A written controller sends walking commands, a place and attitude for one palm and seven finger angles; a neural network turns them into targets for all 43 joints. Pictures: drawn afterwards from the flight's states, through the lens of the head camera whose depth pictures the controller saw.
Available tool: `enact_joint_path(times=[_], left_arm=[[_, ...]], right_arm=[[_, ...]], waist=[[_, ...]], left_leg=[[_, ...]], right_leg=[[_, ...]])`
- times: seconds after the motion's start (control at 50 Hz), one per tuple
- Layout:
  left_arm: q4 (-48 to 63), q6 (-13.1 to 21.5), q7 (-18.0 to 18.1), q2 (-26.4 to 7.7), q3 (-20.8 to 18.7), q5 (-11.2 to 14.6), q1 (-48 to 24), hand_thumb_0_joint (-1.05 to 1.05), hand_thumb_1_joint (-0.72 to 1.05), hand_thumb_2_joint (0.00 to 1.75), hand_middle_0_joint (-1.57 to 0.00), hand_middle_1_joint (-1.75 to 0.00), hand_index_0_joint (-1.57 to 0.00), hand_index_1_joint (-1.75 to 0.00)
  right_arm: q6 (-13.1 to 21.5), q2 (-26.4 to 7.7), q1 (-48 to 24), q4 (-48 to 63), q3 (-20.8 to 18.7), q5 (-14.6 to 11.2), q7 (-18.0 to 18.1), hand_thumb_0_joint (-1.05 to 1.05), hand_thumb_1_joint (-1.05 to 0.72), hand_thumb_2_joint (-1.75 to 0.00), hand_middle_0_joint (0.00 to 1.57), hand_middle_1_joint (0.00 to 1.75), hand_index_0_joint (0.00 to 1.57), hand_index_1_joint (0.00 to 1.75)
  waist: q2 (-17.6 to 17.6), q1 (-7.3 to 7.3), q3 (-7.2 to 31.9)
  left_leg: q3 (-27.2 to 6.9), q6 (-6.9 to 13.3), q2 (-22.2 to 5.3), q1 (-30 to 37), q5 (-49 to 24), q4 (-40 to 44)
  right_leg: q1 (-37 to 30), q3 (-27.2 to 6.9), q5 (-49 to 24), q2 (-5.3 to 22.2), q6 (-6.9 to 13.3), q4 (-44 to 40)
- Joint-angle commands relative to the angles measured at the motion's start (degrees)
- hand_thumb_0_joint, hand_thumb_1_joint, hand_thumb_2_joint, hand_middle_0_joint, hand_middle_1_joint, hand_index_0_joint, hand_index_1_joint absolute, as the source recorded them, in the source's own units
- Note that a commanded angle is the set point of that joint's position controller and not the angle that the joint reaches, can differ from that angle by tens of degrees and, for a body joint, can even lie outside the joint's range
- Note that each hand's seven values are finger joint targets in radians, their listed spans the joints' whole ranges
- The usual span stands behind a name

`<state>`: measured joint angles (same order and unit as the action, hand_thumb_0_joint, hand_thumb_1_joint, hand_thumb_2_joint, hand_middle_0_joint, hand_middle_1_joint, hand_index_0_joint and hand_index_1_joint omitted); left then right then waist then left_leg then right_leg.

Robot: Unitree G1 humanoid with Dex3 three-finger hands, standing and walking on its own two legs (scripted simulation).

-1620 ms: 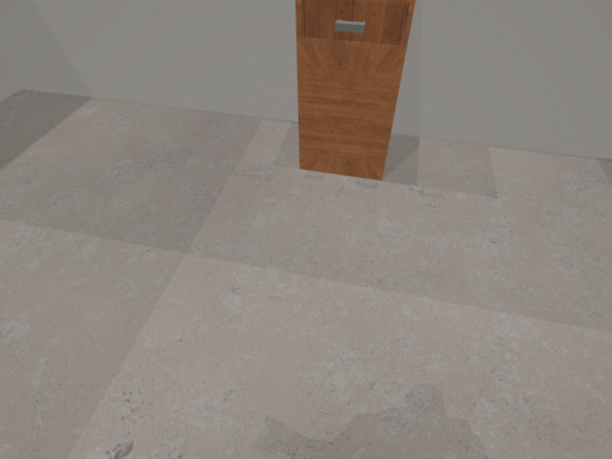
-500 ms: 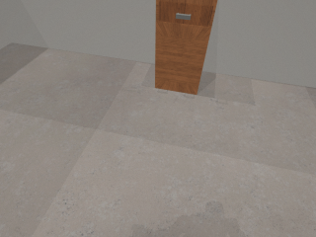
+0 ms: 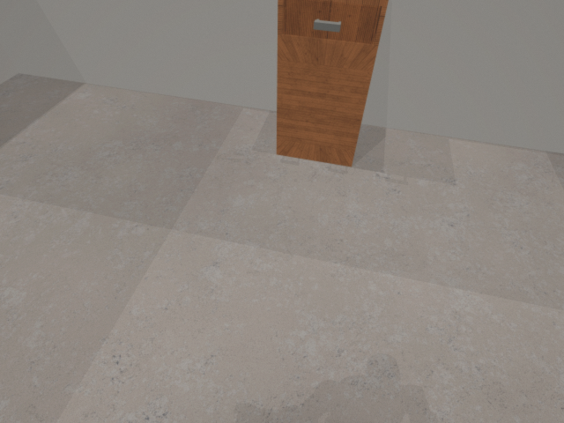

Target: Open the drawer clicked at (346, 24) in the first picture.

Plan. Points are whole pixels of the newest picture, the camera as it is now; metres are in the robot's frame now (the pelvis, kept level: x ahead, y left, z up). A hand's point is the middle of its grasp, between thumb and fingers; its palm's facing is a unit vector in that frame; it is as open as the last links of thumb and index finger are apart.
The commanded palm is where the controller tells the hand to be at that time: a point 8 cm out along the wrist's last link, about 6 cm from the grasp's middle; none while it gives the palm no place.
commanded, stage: walk to a spot facing it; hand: left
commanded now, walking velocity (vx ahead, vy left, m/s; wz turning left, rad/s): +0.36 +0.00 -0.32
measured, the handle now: (327, 24) +1.57 -0.09 -0.03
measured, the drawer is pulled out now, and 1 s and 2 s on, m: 0.00 0.00 0.00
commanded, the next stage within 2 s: turn to face it in 1.58 s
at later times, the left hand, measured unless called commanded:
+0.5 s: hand out of the picture +0.06 +0.15 -0.18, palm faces -0.01 -0.98 -0.18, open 7.3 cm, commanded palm none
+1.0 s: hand (216, 260) +0.48 +0.18 -0.18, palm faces -0.20 -0.97 -0.16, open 7.3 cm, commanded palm none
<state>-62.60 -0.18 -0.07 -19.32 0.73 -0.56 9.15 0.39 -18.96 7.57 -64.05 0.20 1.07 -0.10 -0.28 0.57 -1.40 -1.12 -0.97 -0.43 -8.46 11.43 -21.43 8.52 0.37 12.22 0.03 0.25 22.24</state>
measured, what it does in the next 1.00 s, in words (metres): walks ahead: left foot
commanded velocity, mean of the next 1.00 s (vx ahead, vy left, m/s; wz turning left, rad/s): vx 0.37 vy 0.00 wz -0.22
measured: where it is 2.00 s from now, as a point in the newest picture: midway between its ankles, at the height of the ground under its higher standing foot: (322, 288)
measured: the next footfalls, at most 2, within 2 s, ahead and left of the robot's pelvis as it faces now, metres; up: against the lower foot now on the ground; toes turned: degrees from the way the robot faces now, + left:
left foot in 0.68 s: +0.42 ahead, +0.07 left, +0.00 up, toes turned -2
right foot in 1.34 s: +0.60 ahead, -0.20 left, +0.00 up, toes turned -30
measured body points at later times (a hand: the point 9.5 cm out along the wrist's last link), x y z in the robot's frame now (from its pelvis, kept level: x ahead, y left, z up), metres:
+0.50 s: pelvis +0.15 -0.02 -0.02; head +0.17 -0.02 +0.43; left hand +0.07 +0.20 -0.17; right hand +0.14 -0.26 -0.18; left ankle +0.15 +0.10 -0.67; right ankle +0.00 -0.11 -0.75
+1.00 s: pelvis +0.37 +0.02 +0.00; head +0.38 +0.04 +0.45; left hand +0.49 +0.23 -0.16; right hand +0.30 -0.21 -0.15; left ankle +0.38 +0.07 -0.75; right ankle +0.38 -0.14 -0.65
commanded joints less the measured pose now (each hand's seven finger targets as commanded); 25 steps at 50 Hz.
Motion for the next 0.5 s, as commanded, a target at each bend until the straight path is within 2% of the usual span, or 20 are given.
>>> enact_joint_path(times=[0.0, 0.04, 0.08, 0.14, 0.2, 0.22, 0.26, 0.28, 0.3, 0.32, 0.34, 0.36, 0.38, 0.42, 0.48], left_arm=[[1.8, -0.5, 0.0, -5.3, -1.5, -0.6, 3.4, 0.0, 0.9, 0.9, -0.2, -0.3, -0.2, -0.3], [2.4, -0.6, -0.5, -5.1, -2.0, -0.8, 4.8, 0.0, 0.9, 0.9, -0.2, -0.3, -0.2, -0.3], [3.1, -0.3, -0.7, -4.4, -2.4, -0.9, 6.2, 0.0, 0.9, 0.9, -0.2, -0.3, -0.2, -0.3], [3.4, 0.7, -1.0, -2.0, -2.8, -0.8, 8.9, 0.0, 0.9, 0.9, -0.2, -0.3, -0.2, -0.3], [4.1, 1.6, -1.0, 0.1, -2.9, -0.8, 10.1, 0.0, 0.9, 0.9, -0.2, -0.3, -0.2, -0.3], [4.3, 1.9, -1.0, 1.3, -3.0, -0.8, 10.4, 0.0, 0.9, 0.9, -0.2, -0.3, -0.2, -0.3], [4.0, 2.7, -0.9, 2.4, -3.1, -0.7, 11.5, 0.0, 0.9, 0.9, -0.2, -0.3, -0.2, -0.3], [3.1, 3.0, -0.7, 2.5, -3.5, -0.7, 14.6, 0.0, 0.9, 0.9, -0.2, -0.3, -0.2, -0.3], [0.9, 3.5, -0.3, 0.8, -4.1, -0.9, 20.4, 0.0, 0.9, 0.9, -0.2, -0.3, -0.2, -0.3], [-2.1, 4.1, 0.6, -3.6, -5.3, -1.1, 29.1, 0.0, 0.9, 0.9, -0.2, -0.3, -0.2, -0.3], [-4.1, 4.2, 1.3, -4.0, -5.1, -0.6, 35.2, 0.0, 0.9, 0.9, -0.2, -0.3, -0.2, -0.3], [-4.7, 4.3, 1.9, -2.7, -5.0, -0.9, 36.6, 0.0, 0.9, 0.9, -0.2, -0.3, -0.2, -0.3], [-4.3, 4.1, 2.4, -0.5, -4.5, -1.3, 35.9, 0.0, 0.9, 0.9, -0.2, -0.3, -0.2, -0.3], [-3.0, 4.2, 2.8, 1.4, -3.8, -1.6, 31.6, 0.0, 0.9, 0.9, -0.2, -0.3, -0.2, -0.3], [-0.8, 4.4, 2.5, 2.9, -3.2, -1.6, 23.7, 0.0, 0.9, 0.9, -0.2, -0.3, -0.2, -0.3]], right_arm=[[-0.1, -5.1, 3.1, 2.2, -1.0, 0.4, 0.3, 0.0, -0.9, -0.9, 0.2, 0.3, 0.2, 0.3], [-0.1, -5.6, 3.4, 2.8, -1.5, 0.5, 0.2, 0.0, -0.9, -0.9, 0.2, 0.3, 0.2, 0.3], [0.2, -5.3, 5.0, 3.2, -1.9, 0.5, 0.2, 0.0, -0.9, -0.9, 0.2, 0.3, 0.2, 0.3], [1.3, -4.9, 8.0, 3.3, -2.3, 0.2, 0.6, 0.0, -0.9, -0.9, 0.2, 0.3, 0.2, 0.3], [2.0, -5.0, 10.7, 3.2, -3.2, 0.0, 0.7, 0.0, -0.9, -0.9, 0.2, 0.3, 0.2, 0.3], [2.3, -5.1, 11.5, 3.1, -3.4, -0.1, 0.9, 0.0, -0.9, -0.9, 0.2, 0.3, 0.2, 0.3], [2.7, -3.9, 13.1, 2.3, -3.6, -0.2, 1.1, 0.0, -0.9, -0.9, 0.2, 0.3, 0.2, 0.3], [2.9, -2.9, 12.4, 2.6, -3.6, -0.2, 1.3, 0.0, -0.9, -0.9, 0.2, 0.3, 0.2, 0.3], [3.3, -1.0, 10.0, 3.8, -3.2, -0.4, 1.2, 0.0, -0.9, -0.9, 0.2, 0.3, 0.2, 0.3], [3.9, 2.4, 4.9, 6.7, -2.5, -0.5, 0.8, 0.0, -0.9, -0.9, 0.2, 0.3, 0.2, 0.3], [4.0, 2.0, -2.0, 9.3, -2.4, -0.1, 0.8, 0.0, -0.9, -0.9, 0.2, 0.3, 0.2, 0.3], [4.3, 2.2, -4.5, 10.2, -2.5, 0.1, 0.9, 0.0, -0.9, -0.9, 0.2, 0.3, 0.2, 0.3], [4.4, 2.7, -6.4, 10.5, -2.6, 0.3, 0.6, 0.0, -0.9, -0.9, 0.2, 0.3, 0.2, 0.3], [3.5, 4.2, -6.8, 10.8, -2.8, 0.1, -0.1, 0.0, -0.9, -0.9, 0.2, 0.3, 0.2, 0.3], [2.2, 6.1, -5.8, 11.5, -2.7, -0.3, -1.2, 0.0, -0.9, -0.9, 0.2, 0.3, 0.2, 0.3]], waist=[[-0.6, -0.29, -1.4], [-0.6, -0.05, -5.6], [0.3, -0.17, -7.5], [2.3, -0.5, -5.7], [7.0, -0.78, -4.5], [8.4, -0.75, -4.8], [9.2, -0.41, -3.9], [6.3, 1.07, -2.7], [-1.2, 3.47, -0.5], [-15.9, 6.38, 0.6], [-15.8, 8.79, -2.1], [-14.0, 9.32, -3.0], [-7.7, 9.39, -4.9], [-3.7, 5.97, -6.0], [-6.9, 1.12, -9.0]], left_leg=[[-2.7, 1.7, -5.2, -3.4, 17.6, 2.5], [-3.2, 2.3, -5.4, -6.5, 23.1, 2.2], [-3.6, 3.2, -6.3, -7.5, 24.2, 1.5], [-5.2, 5.1, -8.8, -4.1, 18.3, -0.1], [-8.9, 7.4, -13.0, -1.5, 17.9, 1.6], [-9.8, 8.1, -14.2, 0.5, 14.0, 1.3], [-7.2, 8.3, -14.1, 2.7, -0.2, -4.1], [-3.5, 7.0, -12.2, -0.6, -6.1, -10.7], [3.6, 4.1, -7.8, -10.2, -8.9, -22.3], [10.5, 0.9, -1.9, -27.9, 5.2, -38.3], [6.8, 0.4, -1.1, -37.5, 22.1, -46.2], [4.1, 0.5, -2.7, -43.0, 22.5, -49.7], [4.1, 0.8, -4.0, -46.3, 20.1, -50.2], [4.0, 0.6, -5.2, -44.4, 17.9, -47.9], [7.0, -0.1, -4.7, -34.0, 8.8, -37.8]], right_leg=[[5.7, -8.4, 19.2, 5.2, 1.9, -4.6], [9.2, -9.4, 23.1, 4.2, 2.6, -3.7], [10.8, -9.4, 22.7, 3.4, 3.3, -1.4], [11.5, -8.0, 15.3, 1.8, 4.0, 4.6], [14.0, -3.8, 12.9, -0.3, 3.2, 12.2], [15.3, -2.2, 10.1, -0.8, 3.0, 14.1], [13.8, -1.1, 5.8, -0.8, 3.3, 13.5], [7.8, -2.9, 0.5, 0.1, 4.1, 11.6], [-4.0, -9.9, -8.4, 4.3, 6.3, 6.9], [-18.3, -27.1, -25.2, 14.6, 10.7, -0.4], [-22.5, -34.1, -42.7, 18.7, 13.8, -0.4], [-26.1, -33.1, -49.2, 18.7, 15.4, 2.0], [-26.7, -28.6, -46.7, 17.6, 14.8, 2.4], [-20.7, -24.8, -33.5, 15.9, 12.7, -0.3], [-5.1, -16.7, -23.8, 11.3, 10.2, -7.8]])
